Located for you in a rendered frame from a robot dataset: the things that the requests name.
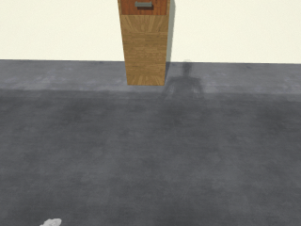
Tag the cabinet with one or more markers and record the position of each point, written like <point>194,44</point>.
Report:
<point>144,42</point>

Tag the drawer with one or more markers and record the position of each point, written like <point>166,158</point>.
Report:
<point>158,7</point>

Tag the handle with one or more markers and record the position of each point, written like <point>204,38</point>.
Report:
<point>143,4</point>

